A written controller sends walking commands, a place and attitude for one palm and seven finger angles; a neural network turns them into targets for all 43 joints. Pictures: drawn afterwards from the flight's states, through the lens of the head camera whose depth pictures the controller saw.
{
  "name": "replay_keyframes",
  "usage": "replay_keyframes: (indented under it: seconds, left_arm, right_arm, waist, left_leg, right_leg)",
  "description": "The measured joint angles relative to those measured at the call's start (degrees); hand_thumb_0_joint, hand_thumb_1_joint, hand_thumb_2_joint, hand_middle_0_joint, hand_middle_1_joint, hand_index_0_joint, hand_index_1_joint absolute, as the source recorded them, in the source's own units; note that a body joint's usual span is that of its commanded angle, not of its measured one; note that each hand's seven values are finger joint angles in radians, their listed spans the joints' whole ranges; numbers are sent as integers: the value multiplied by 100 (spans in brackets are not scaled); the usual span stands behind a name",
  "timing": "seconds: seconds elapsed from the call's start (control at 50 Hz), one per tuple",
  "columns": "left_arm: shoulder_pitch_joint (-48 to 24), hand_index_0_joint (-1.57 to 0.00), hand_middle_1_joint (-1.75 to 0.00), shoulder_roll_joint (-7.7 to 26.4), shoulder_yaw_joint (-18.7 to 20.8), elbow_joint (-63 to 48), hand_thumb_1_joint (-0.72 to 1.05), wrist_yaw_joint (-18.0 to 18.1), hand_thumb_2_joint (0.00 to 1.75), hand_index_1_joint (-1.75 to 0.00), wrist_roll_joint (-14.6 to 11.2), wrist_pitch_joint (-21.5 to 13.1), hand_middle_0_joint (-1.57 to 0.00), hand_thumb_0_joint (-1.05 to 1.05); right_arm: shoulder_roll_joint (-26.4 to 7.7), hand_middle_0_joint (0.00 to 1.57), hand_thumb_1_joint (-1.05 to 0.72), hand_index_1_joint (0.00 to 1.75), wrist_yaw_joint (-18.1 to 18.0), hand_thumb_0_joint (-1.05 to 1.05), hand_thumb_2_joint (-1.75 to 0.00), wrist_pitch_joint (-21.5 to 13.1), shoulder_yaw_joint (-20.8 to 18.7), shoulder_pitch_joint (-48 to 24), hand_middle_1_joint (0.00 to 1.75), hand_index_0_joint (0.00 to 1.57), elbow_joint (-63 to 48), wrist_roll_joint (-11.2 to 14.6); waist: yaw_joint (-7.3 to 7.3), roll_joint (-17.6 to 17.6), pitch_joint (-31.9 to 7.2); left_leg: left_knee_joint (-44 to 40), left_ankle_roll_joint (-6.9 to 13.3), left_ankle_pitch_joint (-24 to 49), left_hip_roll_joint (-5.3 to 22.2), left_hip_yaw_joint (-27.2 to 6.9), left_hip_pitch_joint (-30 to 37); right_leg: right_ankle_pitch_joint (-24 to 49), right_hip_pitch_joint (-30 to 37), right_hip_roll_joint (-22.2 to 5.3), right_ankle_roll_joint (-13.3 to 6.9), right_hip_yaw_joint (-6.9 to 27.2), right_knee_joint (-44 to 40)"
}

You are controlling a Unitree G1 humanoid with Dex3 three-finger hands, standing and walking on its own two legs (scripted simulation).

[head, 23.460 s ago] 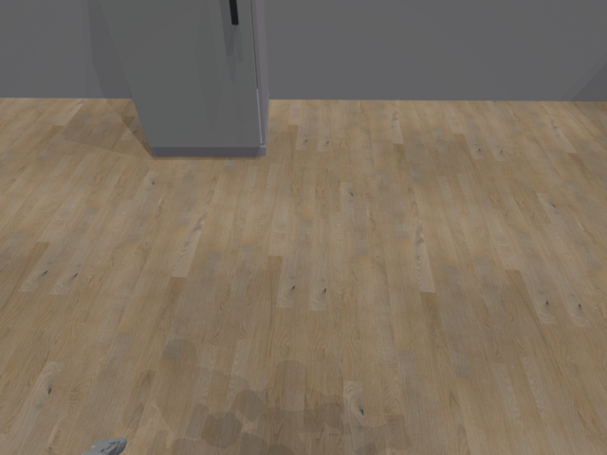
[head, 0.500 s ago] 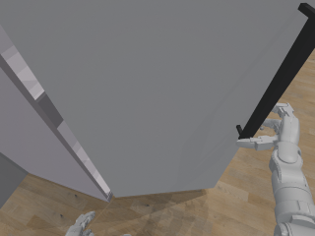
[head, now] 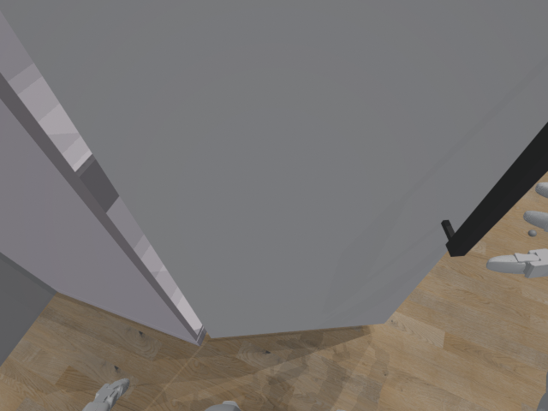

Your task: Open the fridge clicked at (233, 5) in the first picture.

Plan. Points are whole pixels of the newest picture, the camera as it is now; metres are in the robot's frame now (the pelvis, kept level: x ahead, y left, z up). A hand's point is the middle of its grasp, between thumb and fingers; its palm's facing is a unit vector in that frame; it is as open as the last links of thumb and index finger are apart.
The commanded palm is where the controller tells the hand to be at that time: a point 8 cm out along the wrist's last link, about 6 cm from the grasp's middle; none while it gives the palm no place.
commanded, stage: slip the hand off the handle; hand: right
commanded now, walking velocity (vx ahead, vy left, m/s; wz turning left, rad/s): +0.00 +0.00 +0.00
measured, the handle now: (511, 165) +0.42 -0.26 +0.15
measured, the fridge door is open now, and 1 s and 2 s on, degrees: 66 66 66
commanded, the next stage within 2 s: draw the hand back to the body in 0.94 s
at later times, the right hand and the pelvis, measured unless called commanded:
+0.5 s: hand out of the picture +0.35 -0.38 +0.04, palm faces +0.34 +0.91 -0.22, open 14.7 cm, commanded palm +0.30 -0.40 +0.07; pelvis +0.01 -0.02 +0.00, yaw +1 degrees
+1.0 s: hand out of the picture +0.24 -0.37 +0.05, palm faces +0.38 +0.89 -0.23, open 14.7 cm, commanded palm +0.22 -0.40 +0.07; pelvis +0.00 -0.03 +0.00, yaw -2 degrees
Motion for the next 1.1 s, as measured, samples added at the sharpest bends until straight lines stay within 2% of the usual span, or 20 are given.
replay_keyframes:
  seconds: [0.16, 0.22, 0.32, 0.42, 0.52, 0.66, 0.78, 0.9, 1.0, 1.08, 1.1]
  left_arm:
    - [27, -20, -30, -3, -17, 23, 90, 41, 90, -30, 1, 99, -21, 1]
    - [37, -20, -30, -5, -20, 56, 90, 49, 90, -30, 0, 131, -21, 1]
    - [81, -20, -30, -15, -1, 14, 90, 37, 90, -30, -8, 192, -21, 1]
    - [156, -20, -30, -49, 29, -129, 90, -22, 90, -30, -44, 222, -21, 1]
    - [153, -20, -30, -134, 24, -258, 90, -38, 90, -30, -51, 153, -21, 1]
    - [-17, -20, -30, -262, -34, -276, 90, 13, 90, -30, -27, -118, -21, 1]
    - [-279, -20, -30, -309, -133, -319, 90, 70, 90, -30, -36, -324, -21, 1]
    - [-458, -20, -30, -302, -184, -368, 90, 137, 90, -30, -40, -519, -21, 1]
    - [-489, -20, -30, -271, -208, -365, 90, 201, 90, -30, -58, -629, -21, 1]
    - [-471, -20, -30, -218, -221, -282, 90, 283, 90, -30, -53, -720, -21, 1]
    - [-473, -20, -30, -202, -233, -240, 90, 303, 90, -30, -63, -753, -21, 1]
  right_arm:
    - [-446, 26, 55, 115, 478, -2, -20, -263, -438, -122, 115, 26, 497, -36]
    - [-589, 26, 55, 115, 655, -2, -20, -371, -528, -218, 115, 26, 629, -27]
    - [-722, 26, 55, 115, 870, -2, -20, -365, -575, -183, 115, 25, 616, 38]
    - [-467, 25, 55, 115, 933, -2, -20, -307, -630, 482, 114, 25, -73, 304]
    - [-115, 26, 55, 115, 760, -2, -20, -101, -625, 1281, 114, 25, -993, 420]
    - [329, 26, 55, 115, 467, -2, -20, 84, -276, 2161, 114, 25, -2284, 620]
    - [455, 26, 55, 115, 379, -2, -20, 354, -61, 2523, 115, 25, -2693, 673]
    - [524, 26, 55, 115, 412, -2, -20, 384, 27, 2801, 115, 25, -3008, 728]
    - [510, 26, 55, 115, 503, -2, -20, 425, 15, 2950, 115, 25, -3087, 774]
    - [467, 26, 55, 115, 534, -2, -20, 434, 0, 2768, 115, 25, -2959, 734]
    - [475, 26, 55, 115, 653, -2, -20, 376, -29, 2734, 115, 25, -2939, 881]
  waist:
    - [-3, 32, 18]
    - [2, 43, 4]
    - [22, 35, -36]
    - [16, 8, -121]
    - [-8, 2, -155]
    - [-164, -35, -177]
    - [-306, -56, -192]
    - [-434, -62, -165]
    - [-483, -47, -140]
    - [-503, -43, -67]
    - [-486, -53, -47]
  left_leg:
    - [138, 20, -64, -26, 57, -213]
    - [178, 11, -77, -32, 71, -297]
    - [179, -35, -64, -30, 31, -389]
    - [99, -115, -32, -18, -94, -348]
    - [35, -188, -31, 20, -156, -218]
    - [-27, -235, -60, 99, -98, 68]
    - [-7, -240, -89, 170, -37, 234]
    - [41, -228, -104, 194, 23, 314]
    - [101, -202, -120, 193, 72, 318]
    - [175, -161, -141, 185, 136, 291]
    - [179, -151, -140, 176, 154, 297]
  right_leg:
    - [-72, -255, -28, 16, 68, 185]
    - [-109, -365, -34, 7, 86, 274]
    - [-153, -476, -32, -42, 50, 349]
    - [-195, -410, -22, -120, -78, 316]
    - [-237, -286, 17, -188, -143, 297]
    - [-276, -77, 102, -240, -88, 312]
    - [-260, 60, 177, -255, -29, 310]
    - [-229, 125, 204, -233, 34, 324]
    - [-200, 132, 204, -193, 87, 335]
    - [-178, 95, 197, -149, 157, 378]
    - [-173, 93, 189, -138, 176, 386]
